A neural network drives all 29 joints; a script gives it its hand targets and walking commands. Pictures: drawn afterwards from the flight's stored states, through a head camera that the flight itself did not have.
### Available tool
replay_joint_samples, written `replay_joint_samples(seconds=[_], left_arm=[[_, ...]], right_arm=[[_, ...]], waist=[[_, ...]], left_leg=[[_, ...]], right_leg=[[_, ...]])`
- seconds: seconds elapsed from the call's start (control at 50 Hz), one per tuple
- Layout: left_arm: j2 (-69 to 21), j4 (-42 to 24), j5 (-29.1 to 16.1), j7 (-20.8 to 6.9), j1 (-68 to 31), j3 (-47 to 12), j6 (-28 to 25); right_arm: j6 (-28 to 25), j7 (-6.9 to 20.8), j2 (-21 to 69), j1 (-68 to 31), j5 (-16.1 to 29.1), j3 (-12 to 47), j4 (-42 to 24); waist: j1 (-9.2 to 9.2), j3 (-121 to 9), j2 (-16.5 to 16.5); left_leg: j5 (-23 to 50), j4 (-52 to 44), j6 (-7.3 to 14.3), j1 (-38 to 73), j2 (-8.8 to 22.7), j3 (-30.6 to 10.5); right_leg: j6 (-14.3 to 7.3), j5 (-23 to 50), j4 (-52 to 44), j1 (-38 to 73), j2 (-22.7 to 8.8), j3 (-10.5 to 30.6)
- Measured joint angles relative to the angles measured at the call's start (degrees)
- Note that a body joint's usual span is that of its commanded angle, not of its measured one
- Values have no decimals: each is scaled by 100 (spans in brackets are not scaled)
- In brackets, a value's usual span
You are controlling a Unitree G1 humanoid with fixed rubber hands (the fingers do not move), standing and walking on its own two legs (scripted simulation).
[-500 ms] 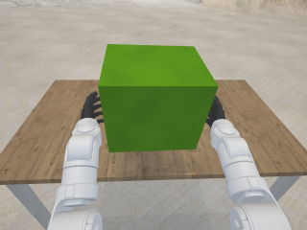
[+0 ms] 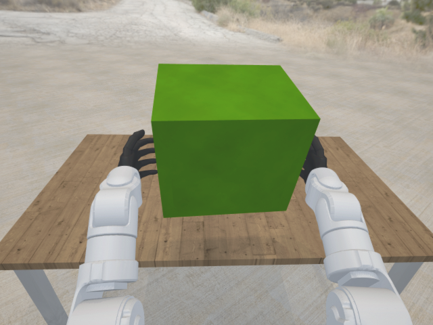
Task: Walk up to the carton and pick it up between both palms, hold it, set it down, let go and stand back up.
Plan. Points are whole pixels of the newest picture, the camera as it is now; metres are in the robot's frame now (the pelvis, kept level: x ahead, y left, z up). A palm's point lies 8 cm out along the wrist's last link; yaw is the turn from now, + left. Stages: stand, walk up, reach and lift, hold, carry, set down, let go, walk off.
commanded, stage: hold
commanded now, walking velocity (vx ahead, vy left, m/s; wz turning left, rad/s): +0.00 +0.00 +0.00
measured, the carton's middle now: (223, 138) +0.41 -0.01 +0.23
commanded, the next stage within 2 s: none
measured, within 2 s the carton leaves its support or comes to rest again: neither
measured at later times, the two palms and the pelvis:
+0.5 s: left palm (134, 172) +0.37 +0.16 +0.18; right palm (298, 171) +0.37 -0.16 +0.18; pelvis +0.01 -0.01 +0.00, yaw +0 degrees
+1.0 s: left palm (137, 175) +0.35 +0.15 +0.18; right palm (311, 178) +0.36 -0.19 +0.17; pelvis +0.00 -0.01 +0.00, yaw +0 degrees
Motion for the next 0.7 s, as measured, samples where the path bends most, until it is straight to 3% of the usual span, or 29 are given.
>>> replay_joint_samples(seconds=[0.12, 0.24, 0.3, 0.38, 0.5, 0.6, 0.7], left_arm=[[1, 263, 12, 54, -1, 1, -125], [-1, 318, 15, 436, -7, 2, -466], [-1, 320, 14, 648, -6, 2, -532], [-1, 309, 11, 765, -6, 1, -532], [-1, -25, 11, 767, 1, 0, -434], [-1, -235, 8, 644, 2, -1, -260], [-1, -235, 6, 283, 1, -1, -18]], right_arm=[[-221, 206, 4, -1, -1, -120, 359], [-563, 224, 16, -2, -1, 109, 358], [-636, 104, 17, -1, -3, 322, 361], [-564, -281, 17, 1, -4, 626, 269], [-256, -642, 15, 15, -2, 841, -282], [-115, -652, 14, 17, -1, 784, -422], [109, -412, 12, 18, 0, 427, -409]], waist=[[-1, 43, 3], [0, 45, 9], [1, 42, 9], [1, 40, 8], [1, 36, 4], [1, 35, 0], [1, 38, -14]], left_leg=[[72, -1, 0, -249, 0, 0], [139, -30, -31, -627, 0, 0], [147, -62, -39, -704, 0, 0], [123, -75, -39, -709, 0, -1], [66, -75, -28, -573, 0, -6], [7, -74, -13, -270, 0, -9], [-21, -75, -6, -14, -8, -9]], right_leg=[[0, 29, 92, -292, 0, -6], [0, 37, 170, -720, 0, -11], [0, 28, 170, -813, 0, -11], [0, 1, 154, -816, 0, -11], [0, -1, 55, -632, 0, -11], [0, -11, -35, -285, 0, -10], [0, -29, -52, -21, -7, -9]])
